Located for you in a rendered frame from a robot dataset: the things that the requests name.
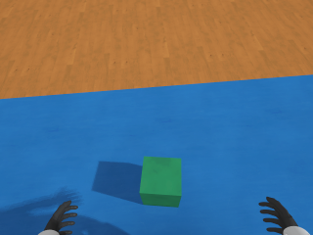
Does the carton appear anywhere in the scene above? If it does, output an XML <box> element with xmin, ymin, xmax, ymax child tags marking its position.
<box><xmin>139</xmin><ymin>156</ymin><xmax>182</xmax><ymax>208</ymax></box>

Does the robot right hand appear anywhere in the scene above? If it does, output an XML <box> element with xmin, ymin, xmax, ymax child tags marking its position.
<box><xmin>258</xmin><ymin>197</ymin><xmax>298</xmax><ymax>235</ymax></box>

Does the robot left hand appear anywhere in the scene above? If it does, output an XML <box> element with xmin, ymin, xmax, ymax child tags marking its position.
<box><xmin>43</xmin><ymin>200</ymin><xmax>78</xmax><ymax>235</ymax></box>

